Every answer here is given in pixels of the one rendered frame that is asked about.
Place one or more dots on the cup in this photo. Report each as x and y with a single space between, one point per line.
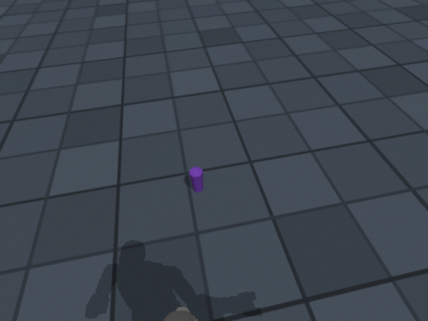
196 175

